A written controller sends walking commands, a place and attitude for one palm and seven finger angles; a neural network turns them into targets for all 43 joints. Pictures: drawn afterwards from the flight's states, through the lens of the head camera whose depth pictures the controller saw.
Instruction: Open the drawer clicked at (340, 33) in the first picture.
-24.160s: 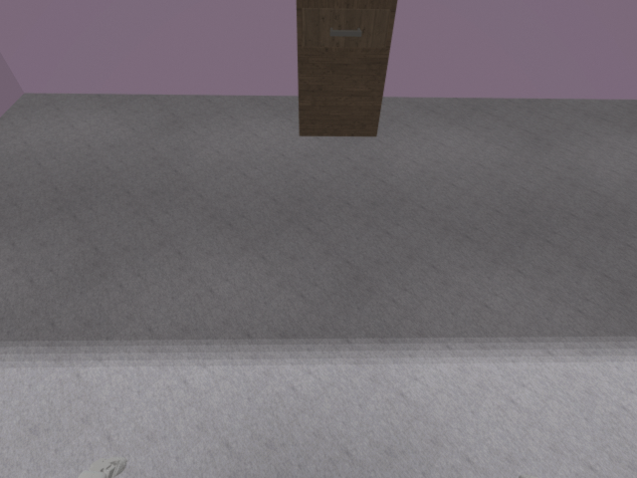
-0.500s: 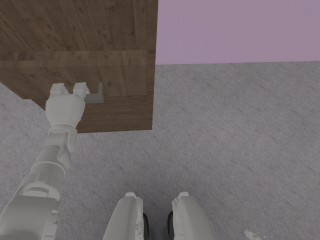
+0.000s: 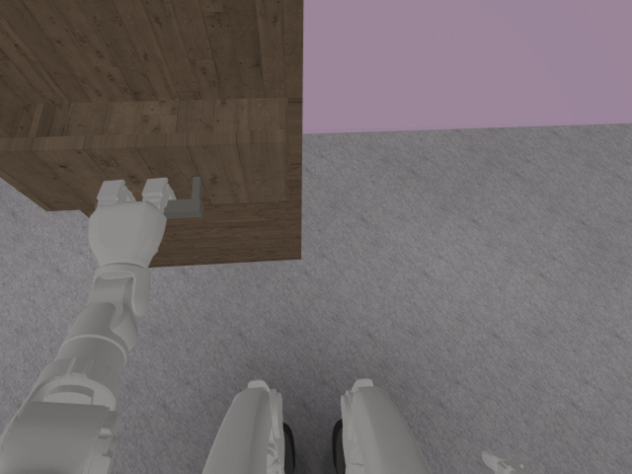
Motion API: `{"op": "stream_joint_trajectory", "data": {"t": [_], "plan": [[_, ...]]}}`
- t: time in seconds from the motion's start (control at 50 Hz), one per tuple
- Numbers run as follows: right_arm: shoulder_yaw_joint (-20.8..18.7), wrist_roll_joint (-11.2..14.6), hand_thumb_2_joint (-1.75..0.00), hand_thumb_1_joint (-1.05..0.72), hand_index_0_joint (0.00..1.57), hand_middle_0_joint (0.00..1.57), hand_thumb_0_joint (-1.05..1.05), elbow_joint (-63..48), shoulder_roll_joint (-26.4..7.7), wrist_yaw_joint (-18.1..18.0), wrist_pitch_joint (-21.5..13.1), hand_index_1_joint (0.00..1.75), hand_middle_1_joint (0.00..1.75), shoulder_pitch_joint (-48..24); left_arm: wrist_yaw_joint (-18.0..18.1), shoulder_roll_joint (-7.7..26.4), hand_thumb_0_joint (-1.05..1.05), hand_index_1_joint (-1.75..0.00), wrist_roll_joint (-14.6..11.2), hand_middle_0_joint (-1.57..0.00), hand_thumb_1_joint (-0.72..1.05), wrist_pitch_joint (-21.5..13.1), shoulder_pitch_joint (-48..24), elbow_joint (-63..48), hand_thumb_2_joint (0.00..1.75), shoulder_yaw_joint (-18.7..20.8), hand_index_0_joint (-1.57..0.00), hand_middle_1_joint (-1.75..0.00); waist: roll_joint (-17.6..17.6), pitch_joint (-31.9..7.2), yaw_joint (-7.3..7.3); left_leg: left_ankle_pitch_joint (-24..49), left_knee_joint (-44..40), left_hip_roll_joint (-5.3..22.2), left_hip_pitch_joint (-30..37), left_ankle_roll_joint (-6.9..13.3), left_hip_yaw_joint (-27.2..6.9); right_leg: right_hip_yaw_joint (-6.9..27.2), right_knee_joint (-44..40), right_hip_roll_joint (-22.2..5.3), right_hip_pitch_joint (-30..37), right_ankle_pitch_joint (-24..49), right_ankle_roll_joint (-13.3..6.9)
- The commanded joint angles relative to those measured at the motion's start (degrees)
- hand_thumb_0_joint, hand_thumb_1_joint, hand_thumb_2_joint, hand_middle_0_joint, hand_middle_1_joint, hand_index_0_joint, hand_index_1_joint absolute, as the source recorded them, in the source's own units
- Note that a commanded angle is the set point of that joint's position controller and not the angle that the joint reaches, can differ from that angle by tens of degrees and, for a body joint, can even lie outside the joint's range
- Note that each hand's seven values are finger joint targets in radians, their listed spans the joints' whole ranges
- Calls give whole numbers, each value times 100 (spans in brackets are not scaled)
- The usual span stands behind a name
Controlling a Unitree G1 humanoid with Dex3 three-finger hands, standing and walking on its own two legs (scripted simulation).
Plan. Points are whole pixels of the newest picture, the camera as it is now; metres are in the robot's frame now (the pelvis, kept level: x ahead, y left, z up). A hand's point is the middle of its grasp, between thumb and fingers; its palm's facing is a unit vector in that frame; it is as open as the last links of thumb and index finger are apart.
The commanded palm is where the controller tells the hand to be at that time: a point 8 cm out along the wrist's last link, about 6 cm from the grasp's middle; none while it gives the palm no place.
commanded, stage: pull the drawer open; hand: left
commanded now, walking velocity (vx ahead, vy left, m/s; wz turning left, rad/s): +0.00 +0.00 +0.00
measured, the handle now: (151, 198) +0.48 +0.24 -0.06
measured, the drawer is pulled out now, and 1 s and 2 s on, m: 0.07 0.10 0.12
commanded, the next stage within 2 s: none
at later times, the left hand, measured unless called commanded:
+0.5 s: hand (146, 249) +0.41 +0.24 -0.08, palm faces -0.05 -0.05 -1.00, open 5.8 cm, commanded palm +0.37 +0.23 -0.03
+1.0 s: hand (144, 263) +0.39 +0.24 -0.08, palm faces -0.05 -0.06 -1.00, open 5.8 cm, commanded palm +0.35 +0.23 -0.03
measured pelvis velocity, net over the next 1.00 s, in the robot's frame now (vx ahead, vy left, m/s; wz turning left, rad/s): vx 0.01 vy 0.00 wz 0.00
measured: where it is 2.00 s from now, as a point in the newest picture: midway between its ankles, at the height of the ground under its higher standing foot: outside the picture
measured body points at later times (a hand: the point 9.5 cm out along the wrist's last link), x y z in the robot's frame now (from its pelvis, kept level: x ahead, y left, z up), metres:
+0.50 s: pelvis +0.01 +0.00 +0.01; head +0.17 +0.01 +0.42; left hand +0.40 +0.24 -0.02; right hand +0.10 -0.26 -0.13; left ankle +0.02 +0.07 -0.59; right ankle +0.03 -0.10 -0.59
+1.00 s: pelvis +0.01 +0.00 +0.01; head +0.16 +0.01 +0.43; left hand +0.38 +0.24 -0.02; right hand +0.12 -0.26 -0.13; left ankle +0.02 +0.07 -0.59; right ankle +0.03 -0.10 -0.59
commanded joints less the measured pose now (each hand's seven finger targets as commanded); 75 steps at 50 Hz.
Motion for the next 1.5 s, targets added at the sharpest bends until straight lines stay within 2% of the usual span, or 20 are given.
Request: {"op": "stream_joint_trajectory", "data": {"t": [0.0,0.02,0.08,0.14,0.2,0.22,0.28,0.34,0.4,0.46,0.54,0.66,0.74,0.78,1.12,1.2,1.22,1.32,1.34,1.48], "plan": [[-331,-15,-90,-90,20,20,0,-367,-901,-74,-114,30,30,700,182,923,0,-135,-109,-40,90,-54,-592,-732,90,192,-40,-135,35,-2834,132,2596,-854,10,2319,-253,-647,290,-778,-35,1619,2223,-36],[-322,-17,-90,-90,20,20,0,-380,-918,-74,-124,30,30,700,173,1087,0,-135,-94,-40,90,-69,-554,-828,90,319,-40,-135,180,-2941,215,2675,-895,23,2402,-284,-695,288,-723,-42,1620,2221,-63],[-333,-5,-90,-90,20,20,0,-390,-916,-83,-112,30,30,686,165,941,0,-135,-91,-40,90,-57,-485,-862,90,215,-40,-135,25,-2924,150,2710,-870,36,2438,-270,-697,289,-739,-46,1557,2250,-28],[-326,3,-90,-90,20,20,0,-420,-917,-85,-108,30,30,685,159,991,0,-135,-113,-40,90,-56,-314,-984,90,284,-40,-135,123,-3035,226,2866,-892,33,2533,-283,-703,288,-706,-53,1625,2349,-36],[-327,0,-90,-90,20,20,0,-422,-895,-108,-118,30,30,667,157,980,0,-135,-134,-40,90,-32,-151,-950,90,292,-40,-135,-112,-2858,205,2751,-862,7,2319,-256,-640,333,-761,-39,1782,2433,-33],[-319,-6,-90,-90,20,20,0,-407,-909,-102,-130,30,30,673,155,1037,0,-135,-134,-40,90,-29,-185,-974,90,335,-40,-135,67,-2818,225,2829,-907,24,2392,-277,-677,311,-744,-43,1698,2431,-54],[-327,2,-90,-90,20,20,0,-415,-918,-105,-120,30,30,647,180,898,0,-135,-104,-40,90,-16,-238,-1026,90,212,-40,-135,11,-2835,168,2853,-896,39,2492,-278,-709,289,-734,-50,1561,2357,-26],[-336,-4,-90,-90,20,20,0,-450,-926,-98,-112,30,30,666,199,974,0,-135,-99,-40,90,-3,-46,-1157,90,317,-40,-135,112,-3042,272,3081,-909,44,2670,-300,-717,273,-684,-58,1623,2468,-33],[-356,7,-90,-90,20,20,0,-460,-917,-94,-95,30,30,644,186,714,0,-135,-163,-40,90,60,79,-1232,90,145,-40,-135,-44,-2914,199,3186,-931,69,2774,-301,-765,263,-762,-52,1616,2534,-20],[-359,-3,-90,-90,20,20,0,-499,-911,-91,-82,30,30,635,193,807,0,-135,-165,-40,90,71,341,-1475,90,247,-40,-135,101,-3100,307,3498,-952,83,2985,-331,-783,271,-734,-46,1706,2703,-30],[-349,-4,-90,-90,20,20,0,-535,-917,-78,-66,30,30,584,223,670,0,-135,-168,-40,90,87,457,-1679,90,157,-40,-135,162,-3045,284,3634,-998,122,3101,-348,-852,250,-746,-65,1620,2673,-14],[-361,-36,-90,-90,20,20,0,-488,-915,-89,-68,30,30,540,310,625,0,-135,-109,-40,90,106,391,-1537,90,132,-40,-135,17,-2769,219,3372,-981,103,2989,-346,-837,231,-793,-47,1505,2488,-29],[-344,-38,-90,-90,20,20,0,-531,-911,-68,-56,30,30,494,329,621,0,-135,-83,-40,90,149,466,-1626,90,121,-40,-135,179,-2906,281,3422,-1015,84,3054,-358,-795,229,-781,-63,1573,2524,-41],[-341,-33,-90,-90,20,20,0,-550,-896,-61,-44,30,30,470,314,467,0,-135,-95,-40,90,173,480,-1618,90,-13,-40,-135,99,-2833,235,3347,-1029,82,3027,-350,-814,228,-824,-55,1573,2490,-36],[-330,-27,-90,-90,20,20,0,-599,-885,-83,-100,30,30,367,298,627,0,-135,-67,-40,90,172,798,-1622,90,158,-40,-135,2,-2731,349,3025,-1046,35,2737,-325,-753,276,-812,-47,1708,2411,-84],[-337,-11,-90,-90,20,20,0,-634,-866,-74,-86,30,30,347,291,404,0,-135,-104,-40,90,208,981,-1708,90,-7,-40,-135,-105,-2800,314,3100,-1032,36,2839,-313,-737,286,-849,-52,1748,2493,-58],[-342,-24,-90,-90,20,20,0,-629,-883,-72,-93,30,30,372,276,523,0,-135,-94,-40,90,202,917,-1822,90,79,-40,-135,44,-2828,351,3209,-1058,57,2892,-335,-772,265,-818,-60,1718,2503,-76],[-329,-18,-90,-90,20,20,0,-633,-868,-89,-91,30,30,341,267,536,0,-135,-108,-40,90,234,1058,-1766,90,102,-40,-135,-75,-2646,342,3021,-1068,38,2730,-321,-735,279,-855,-48,1749,2429,-78],[-314,-12,-90,-90,20,20,0,-619,-859,-95,-89,30,30,326,261,448,0,-135,-91,-40,90,215,906,-1761,90,-11,-40,-135,-89,-2659,267,2957,-1035,33,2698,-303,-713,288,-850,-56,1695,2415,-52],[-295,-7,-90,-90,20,20,0,-658,-850,-128,-137,30,30,289,241,624,0,-135,-88,-40,90,189,1127,-1741,90,142,-40,-135,-58,-2634,373,2789,-1010,-34,2469,-284,-608,361,-838,-50,1866,2457,-73]]}}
